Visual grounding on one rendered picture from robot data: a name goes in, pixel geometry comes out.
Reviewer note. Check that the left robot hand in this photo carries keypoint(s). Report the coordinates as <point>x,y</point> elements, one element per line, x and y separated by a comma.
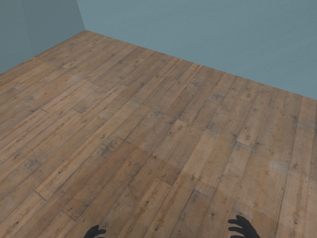
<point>93,231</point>

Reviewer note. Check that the right robot hand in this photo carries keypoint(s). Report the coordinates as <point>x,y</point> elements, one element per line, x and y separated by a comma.
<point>247,229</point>

